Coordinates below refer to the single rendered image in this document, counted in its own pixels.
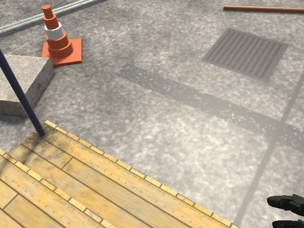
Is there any right robot hand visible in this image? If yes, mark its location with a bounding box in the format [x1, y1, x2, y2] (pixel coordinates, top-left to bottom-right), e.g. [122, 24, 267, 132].
[267, 194, 304, 228]

